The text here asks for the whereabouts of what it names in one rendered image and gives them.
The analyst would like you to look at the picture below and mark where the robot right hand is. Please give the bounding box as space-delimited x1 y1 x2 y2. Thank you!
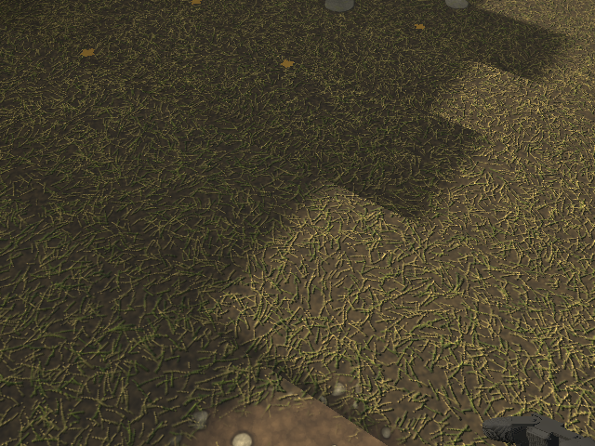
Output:
483 413 595 446

